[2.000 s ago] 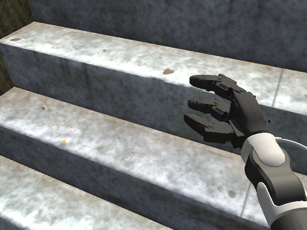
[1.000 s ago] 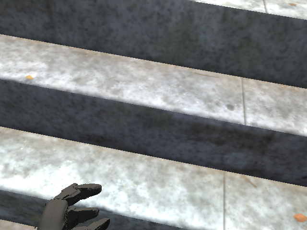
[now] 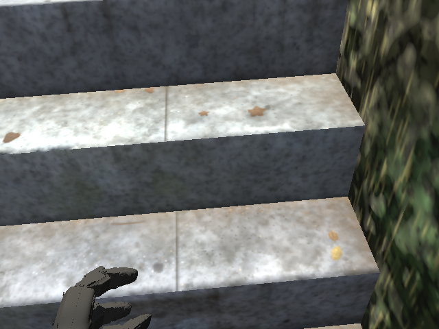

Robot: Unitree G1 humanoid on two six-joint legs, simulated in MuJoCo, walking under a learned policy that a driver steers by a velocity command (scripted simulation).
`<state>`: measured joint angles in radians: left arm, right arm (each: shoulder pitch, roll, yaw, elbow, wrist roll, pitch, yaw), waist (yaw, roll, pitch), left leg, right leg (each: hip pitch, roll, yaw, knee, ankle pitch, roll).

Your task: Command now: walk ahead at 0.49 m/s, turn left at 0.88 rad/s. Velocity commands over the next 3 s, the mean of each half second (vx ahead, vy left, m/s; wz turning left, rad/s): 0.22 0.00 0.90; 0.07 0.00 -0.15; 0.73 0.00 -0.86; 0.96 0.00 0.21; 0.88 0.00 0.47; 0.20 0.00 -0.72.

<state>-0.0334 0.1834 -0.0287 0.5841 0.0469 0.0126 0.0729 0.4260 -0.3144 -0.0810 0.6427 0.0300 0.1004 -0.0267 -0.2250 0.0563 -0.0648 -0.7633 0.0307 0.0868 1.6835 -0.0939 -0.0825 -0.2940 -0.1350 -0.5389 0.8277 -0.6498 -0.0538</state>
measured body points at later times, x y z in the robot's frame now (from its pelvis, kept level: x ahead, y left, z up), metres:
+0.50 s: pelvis -0.04 +0.02 -0.03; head +0.01 +0.08 +0.41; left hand +0.22 +0.24 -0.12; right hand +0.02 -0.26 -0.11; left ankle -0.05 +0.05 -0.69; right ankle +0.02 -0.03 -0.69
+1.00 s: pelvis -0.23 +0.04 -0.23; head -0.26 +0.11 +0.22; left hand -0.15 +0.32 -0.36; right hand +0.05 -0.13 -0.22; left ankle -0.27 +0.14 -0.84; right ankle -0.19 -0.17 -0.92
